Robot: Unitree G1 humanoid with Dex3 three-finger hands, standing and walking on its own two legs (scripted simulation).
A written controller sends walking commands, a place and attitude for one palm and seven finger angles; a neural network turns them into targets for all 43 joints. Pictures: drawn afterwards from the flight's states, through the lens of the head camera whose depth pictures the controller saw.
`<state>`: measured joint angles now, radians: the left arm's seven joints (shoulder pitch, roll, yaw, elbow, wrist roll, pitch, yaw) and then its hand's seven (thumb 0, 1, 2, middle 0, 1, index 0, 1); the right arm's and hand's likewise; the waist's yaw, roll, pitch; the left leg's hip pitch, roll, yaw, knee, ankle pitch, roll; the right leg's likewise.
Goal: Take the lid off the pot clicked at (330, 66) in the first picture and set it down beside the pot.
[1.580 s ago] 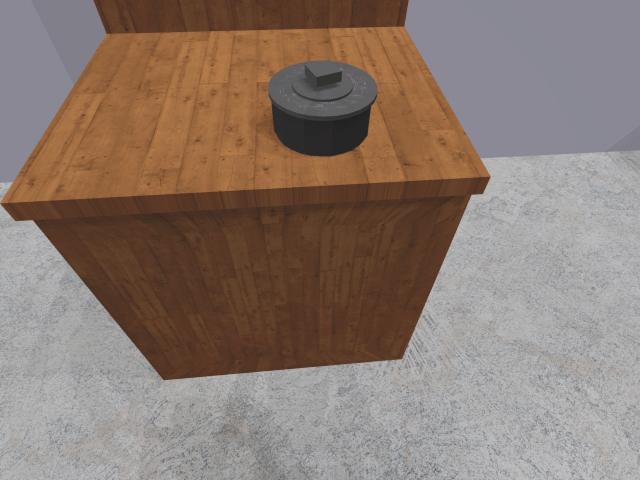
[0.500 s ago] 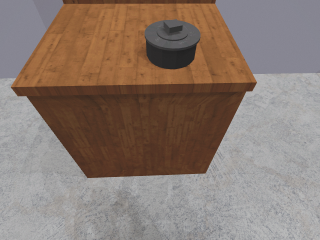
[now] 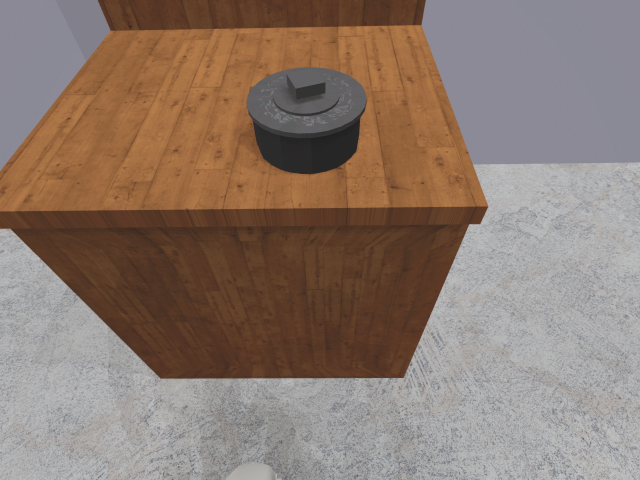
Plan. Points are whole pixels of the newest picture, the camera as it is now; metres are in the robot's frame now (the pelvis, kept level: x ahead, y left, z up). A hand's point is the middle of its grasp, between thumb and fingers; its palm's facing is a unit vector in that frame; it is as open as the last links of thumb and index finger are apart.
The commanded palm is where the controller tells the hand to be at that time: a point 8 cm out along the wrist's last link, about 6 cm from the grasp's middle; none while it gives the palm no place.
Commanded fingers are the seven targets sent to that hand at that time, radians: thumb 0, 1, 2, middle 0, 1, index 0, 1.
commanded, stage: take the last steps up to it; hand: left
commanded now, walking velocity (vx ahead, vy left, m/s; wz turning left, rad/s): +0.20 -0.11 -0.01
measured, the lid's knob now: (305, 83) +0.63 +0.07 +0.16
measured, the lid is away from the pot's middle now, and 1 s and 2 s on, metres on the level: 0.00 0.00 0.00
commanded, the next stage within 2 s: come to a stop and stand still in 0.14 s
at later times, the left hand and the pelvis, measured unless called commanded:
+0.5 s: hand (277, 448) +0.19 +0.09 -0.17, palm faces +0.09 -0.97 -0.24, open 7.3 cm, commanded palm none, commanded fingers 0.00 0.90 0.90 -0.20 -0.30 -0.20 -0.30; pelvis +0.14 -0.10 +0.00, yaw +0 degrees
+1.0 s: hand out of the picture +0.10 +0.10 -0.16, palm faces +0.06 -0.93 -0.36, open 7.4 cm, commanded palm none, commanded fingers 0.00 0.90 0.90 -0.20 -0.30 -0.20 -0.30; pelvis +0.11 -0.13 +0.00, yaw +0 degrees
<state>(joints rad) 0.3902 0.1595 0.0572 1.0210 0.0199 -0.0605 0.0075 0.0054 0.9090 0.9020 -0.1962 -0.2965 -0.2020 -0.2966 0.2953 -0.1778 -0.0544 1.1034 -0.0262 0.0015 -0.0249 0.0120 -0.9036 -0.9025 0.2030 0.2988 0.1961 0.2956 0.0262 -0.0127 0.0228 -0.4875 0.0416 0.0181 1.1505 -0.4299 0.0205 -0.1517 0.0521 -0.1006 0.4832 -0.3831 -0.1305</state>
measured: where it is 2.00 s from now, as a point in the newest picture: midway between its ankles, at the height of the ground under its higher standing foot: outside the picture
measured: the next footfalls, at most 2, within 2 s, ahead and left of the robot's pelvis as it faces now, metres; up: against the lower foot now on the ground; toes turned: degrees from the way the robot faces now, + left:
left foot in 0.26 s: +0.20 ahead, +0.02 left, +0.00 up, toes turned +5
right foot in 0.58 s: +0.23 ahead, -0.29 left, +0.00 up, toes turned -3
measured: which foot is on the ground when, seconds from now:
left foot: up 0.00-0.24, down 0.26-0.58, up 0.60-1.00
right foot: down 0.00-0.26, up 0.28-0.56, down 0.58-1.00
